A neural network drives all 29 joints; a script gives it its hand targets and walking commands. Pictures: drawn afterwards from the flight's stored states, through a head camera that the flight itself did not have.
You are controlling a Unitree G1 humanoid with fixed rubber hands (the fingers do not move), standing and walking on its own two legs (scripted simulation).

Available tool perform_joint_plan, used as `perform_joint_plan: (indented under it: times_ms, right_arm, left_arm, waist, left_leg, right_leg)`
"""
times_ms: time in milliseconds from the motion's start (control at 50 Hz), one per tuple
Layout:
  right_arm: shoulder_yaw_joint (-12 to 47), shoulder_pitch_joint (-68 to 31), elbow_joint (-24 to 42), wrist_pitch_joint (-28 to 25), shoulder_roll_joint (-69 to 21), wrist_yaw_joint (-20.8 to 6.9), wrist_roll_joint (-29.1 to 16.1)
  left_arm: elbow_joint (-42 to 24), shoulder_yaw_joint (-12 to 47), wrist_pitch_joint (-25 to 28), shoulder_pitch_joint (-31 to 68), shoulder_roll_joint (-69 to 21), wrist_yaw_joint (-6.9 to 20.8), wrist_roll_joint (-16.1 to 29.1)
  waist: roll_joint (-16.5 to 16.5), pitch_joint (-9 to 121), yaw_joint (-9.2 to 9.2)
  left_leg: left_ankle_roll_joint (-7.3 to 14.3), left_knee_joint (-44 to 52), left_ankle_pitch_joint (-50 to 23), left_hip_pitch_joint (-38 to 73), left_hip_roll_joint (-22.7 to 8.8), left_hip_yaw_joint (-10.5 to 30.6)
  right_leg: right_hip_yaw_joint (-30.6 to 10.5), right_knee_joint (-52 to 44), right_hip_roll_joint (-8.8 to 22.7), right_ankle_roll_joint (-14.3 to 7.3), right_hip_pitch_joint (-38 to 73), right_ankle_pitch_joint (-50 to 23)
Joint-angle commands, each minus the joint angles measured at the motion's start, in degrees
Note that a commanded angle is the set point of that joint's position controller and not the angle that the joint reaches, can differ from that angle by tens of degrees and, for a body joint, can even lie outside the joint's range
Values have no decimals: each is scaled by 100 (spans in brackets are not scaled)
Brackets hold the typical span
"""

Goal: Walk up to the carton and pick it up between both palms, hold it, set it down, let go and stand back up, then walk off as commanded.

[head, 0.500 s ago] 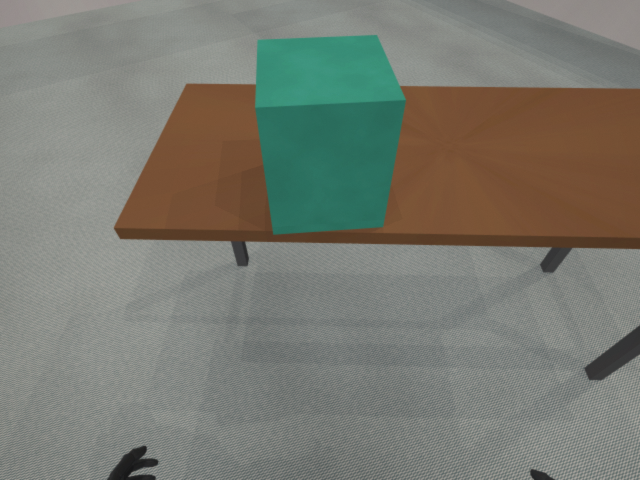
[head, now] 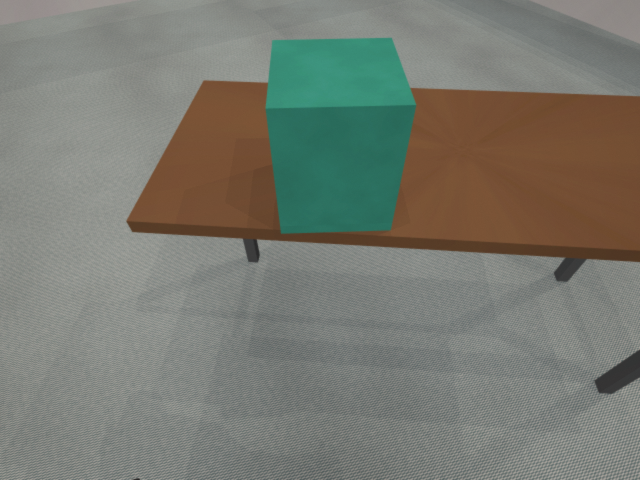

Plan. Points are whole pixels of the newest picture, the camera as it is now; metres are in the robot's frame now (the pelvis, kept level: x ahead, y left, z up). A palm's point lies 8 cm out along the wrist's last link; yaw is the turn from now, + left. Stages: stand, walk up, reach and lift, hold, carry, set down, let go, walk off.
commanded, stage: stand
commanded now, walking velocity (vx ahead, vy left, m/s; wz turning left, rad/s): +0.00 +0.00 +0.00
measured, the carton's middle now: (334, 139) +0.63 -0.01 +0.07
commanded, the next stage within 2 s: none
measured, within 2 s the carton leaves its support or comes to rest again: neither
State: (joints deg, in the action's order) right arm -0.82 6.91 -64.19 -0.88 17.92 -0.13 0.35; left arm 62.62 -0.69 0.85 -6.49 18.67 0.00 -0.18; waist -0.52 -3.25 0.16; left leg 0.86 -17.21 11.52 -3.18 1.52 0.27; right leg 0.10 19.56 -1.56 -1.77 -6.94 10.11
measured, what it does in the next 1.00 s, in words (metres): stands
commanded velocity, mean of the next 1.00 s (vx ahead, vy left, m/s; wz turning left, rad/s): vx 0.00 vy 0.00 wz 0.00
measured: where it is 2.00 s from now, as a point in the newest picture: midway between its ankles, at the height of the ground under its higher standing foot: outside the picture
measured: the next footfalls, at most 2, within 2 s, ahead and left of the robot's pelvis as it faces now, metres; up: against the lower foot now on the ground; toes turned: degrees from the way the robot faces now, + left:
none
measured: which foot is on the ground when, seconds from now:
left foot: down 0.00-1.00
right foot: down 0.00-1.00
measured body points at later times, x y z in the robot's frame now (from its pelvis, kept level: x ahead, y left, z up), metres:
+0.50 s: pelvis +0.01 -0.02 +0.00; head +0.02 -0.02 +0.45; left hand +0.09 +0.27 -0.13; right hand +0.09 -0.31 -0.14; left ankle -0.02 +0.11 -0.75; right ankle +0.01 -0.10 -0.75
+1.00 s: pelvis +0.01 -0.03 +0.00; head +0.02 -0.03 +0.45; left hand +0.10 +0.27 -0.13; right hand +0.08 -0.31 -0.14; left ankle -0.02 +0.11 -0.75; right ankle +0.01 -0.10 -0.75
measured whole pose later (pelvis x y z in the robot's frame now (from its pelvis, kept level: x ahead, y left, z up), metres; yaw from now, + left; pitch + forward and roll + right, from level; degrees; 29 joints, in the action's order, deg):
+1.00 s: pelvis +0.01 -0.03 +0.00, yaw +0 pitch -2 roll +0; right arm -0.1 8.0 -63.9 -0.8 18.1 0.5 0.6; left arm 63.6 -1.5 0.8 -5.3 18.4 -0.3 -0.1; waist 0.3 -2.6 0.0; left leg -1.4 -16.1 12.2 -1.6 -0.9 1.4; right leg 1.2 16.9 -4.0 -4.1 -4.6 10.1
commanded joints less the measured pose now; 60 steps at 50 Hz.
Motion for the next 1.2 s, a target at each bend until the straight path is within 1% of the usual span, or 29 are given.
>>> perform_joint_plan:
  times_ms: [0, 40, 60, 80, 100, 120, 160, 220, 260, 300, 340, 360, 400, 420, 520, 540, 600, 640, 660, 720, 740, 760, 780, 840, 900, 960, 1060, 1160, 1180]
  right_arm:
    - [-226, -116, 254, -127, 1203, 89, 1]
    - [-219, -100, 257, -113, 1315, 84, 19]
    - [-184, -181, 254, -122, 1225, 95, -16]
    - [-164, -149, 296, -146, 1101, 79, -6]
    - [-194, -289, 292, -135, 1285, 74, -16]
    - [-155, -391, 363, -124, 1172, 58, -25]
    - [-229, -182, 248, -160, 1433, 107, -33]
    - [-234, -162, 224, -130, 1384, 126, -16]
    - [-235, -326, 300, -102, 1322, 114, -21]
    - [-212, -269, 335, -98, 1209, 104, -37]
    - [-191, -121, 241, -84, 1334, 72, -81]
    - [-202, -50, 204, -109, 1282, 109, -31]
    - [-166, -193, 236, -90, 1199, 136, 13]
    - [-163, -157, 186, -94, 1331, 131, -3]
    - [-190, -235, 326, -100, 1330, 109, -8]
    - [-170, -122, 265, -84, 1342, 95, 42]
    - [-113, -193, 251, -91, 1131, 119, -36]
    - [-145, 28, 276, -108, 1256, 113, -29]
    - [-155, 58, 206, -118, 1337, 142, -31]
    - [-210, -105, 341, -107, 1312, 118, -31]
    - [-205, 58, 269, -110, 1371, 143, -41]
    - [-214, -4, 322, -115, 1356, 150, -4]
    - [-193, -16, 361, -92, 1174, 146, 16]
    - [-126, -77, 411, -81, 1112, 110, 1]
    - [-123, -12, 338, -103, 1217, 136, 57]
    - [-195, -29, 399, -101, 1339, 141, 40]
    - [-161, 47, 356, -110, 1283, 143, 29]
    - [-171, 82, 310, -119, 1369, 112, -8]
    - [-115, 10, 363, -110, 1186, 96, -22]
  left_arm:
    - [-313, -231, 183, 243, 1265, -50, 11]
    - [-285, -223, 131, 312, 1298, -86, 0]
    - [-314, -196, 144, 365, 1086, -41, 33]
    - [-257, -204, 182, 326, 1181, -83, -16]
    - [-280, -233, 189, 293, 1206, -70, 47]
    - [-179, -173, 163, 314, 1092, -84, -50]
    - [-175, -210, 148, 272, 1200, -59, -4]
    - [-244, -234, 164, 332, 1242, -100, 21]
    - [-172, -257, 156, 221, 1285, -103, -8]
    - [-204, -283, 154, 366, 1259, -123, -13]
    - [-185, -244, 137, 162, 1257, -84, -13]
    - [-150, -245, 125, 279, 1116, -61, 18]
    - [-235, -217, 127, 327, 1090, -68, 32]
    - [-199, -183, 134, 124, 1090, -69, 23]
    - [-344, -299, 143, 645, 1246, -80, -10]
    - [-260, -246, 147, 331, 1243, -83, 18]
    - [-247, -260, 162, 330, 1267, -97, -11]
    - [-210, -237, 174, 211, 1191, -91, -4]
    - [-199, -269, 155, 150, 1152, -99, 30]
    - [-272, -257, 186, 215, 1186, -132, 11]
    - [-199, -296, 161, 220, 1335, -128, 12]
    - [-255, -312, 188, 312, 1277, -141, 35]
    - [-302, -276, 171, 438, 1201, -150, -59]
    - [-279, -295, 117, 292, 1257, -125, 29]
    - [-241, -317, 104, 330, 1269, -110, -16]
    - [-204, -340, 101, 249, 1270, -111, 4]
    - [-266, -277, 118, 345, 1222, -88, 0]
    - [-218, -277, 158, 138, 1223, -83, 43]
    - [-252, -219, 130, 180, 1148, -59, 34]
  waist:
    - [140, 320, 17]
    - [68, 416, 83]
    - [155, 368, -9]
    - [-242, 505, 64]
    - [32, 701, -66]
    - [-123, 690, 23]
    - [205, 504, 33]
    - [-220, 573, 71]
    - [225, 558, -55]
    - [-116, 488, 13]
    - [35, 479, 1]
    - [-185, 324, 61]
    - [159, 373, -45]
    - [-4, 395, -93]
    - [43, 605, 82]
    - [355, 522, -35]
    - [-103, 609, -14]
    - [-117, 275, 70]
    - [-94, 446, -48]
    - [66, 806, -31]
    - [-185, 647, 10]
    - [-78, 630, -37]
    - [-117, 531, 100]
    - [245, 650, -15]
    - [-92, 374, -73]
    - [256, 214, -88]
    - [-225, 325, 24]
    - [215, 472, -30]
    - [6, 548, -11]
  left_leg:
    - [29, 217, -581, -95, -806, 546]
    - [21, 308, -581, -54, -867, 598]
    - [13, 296, -606, -225, -858, 592]
    - [54, 306, -784, -88, -889, 644]
    - [67, 260, -966, -59, -856, 612]
    - [37, 269, -1077, 126, -902, 596]
    - [71, 270, -998, -43, -887, 607]
    - [81, 290, -935, 13, -914, 643]
    - [40, 306, -1013, 59, -872, 611]
    - [1, 272, -967, 0, -843, 510]
    - [-50, 246, -723, -61, -802, 550]
    - [-5, 262, -654, -197, -838, 580]
    - [-39, 282, -702, -146, -849, 552]
    - [11, 240, -735, -128, -897, 644]
    - [-31, 211, -790, -184, -849, 508]
    - [-56, 235, -848, -102, -816, 555]
    - [-18, 147, -1067, -231, -901, 556]
    - [-18, 246, -1008, -92, -920, 609]
    - [-12, 131, -1225, -151, -852, 561]
    - [-69, 38, -1703, 89, -849, 446]
    - [-74, 36, -1469, -28, -830, 513]
    - [-27, 84, -1438, -57, -861, 489]
    - [-9, 125, -1419, -8, -906, 479]
    - [-50, 140, -1130, 69, -900, 462]
    - [-18, 321, -918, -154, -941, 580]
    - [-46, 348, -582, -284, -831, 488]
    - [92, 297, -412, -158, -924, 589]
    - [-35, 202, -690, -159, -821, 480]
    - [-29, 238, -666, -118, -866, 505]
  right_leg:
    - [-902, -457, 846, -38, 18, -547]
    - [-846, -397, 855, -61, 168, -986]
    - [-869, -426, 851, -22, 210, -1072]
    - [-721, -320, 813, -20, 281, -1122]
    - [-818, -372, 809, -44, 352, -1261]
    - [-626, -227, 823, 12, 259, -1351]
    - [-823, -409, 861, -52, 342, -1340]
    - [-749, -374, 886, -58, 315, -1381]
    - [-734, -486, 799, 2, 330, -1191]
    - [-697, -456, 839, 17, 309, -1256]
    - [-801, -570, 838, 77, 414, -1058]
    - [-790, -579, 823, -6, 375, -1112]
    - [-802, -531, 862, -19, 297, -1015]
    - [-726, -564, 842, -24, 284, -985]
    - [-820, -464, 812, 14, 420, -1023]
    - [-859, -421, 837, -7, 344, -1055]
    - [-766, -402, 863, -52, 602, -1648]
    - [-836, -405, 872, 28, 284, -1792]
    - [-834, -486, 907, 99, 580, -2071]
    - [-603, -302, 829, 33, 740, -2549]
    - [-721, -378, 876, 144, 696, -2571]
    - [-730, -292, 915, 7, 670, -2518]
    - [-753, -234, 898, -61, 485, -2420]
    - [-793, -372, 886, -37, 517, -1985]
    - [-721, -439, 818, -70, 520, -1457]
    - [-851, -515, 836, -70, 402, -1082]
    - [-864, -658, 784, -35, 348, -991]
    - [-978, -494, 891, -2, 454, -1453]
    - [-813, -453, 816, -30, 503, -1306]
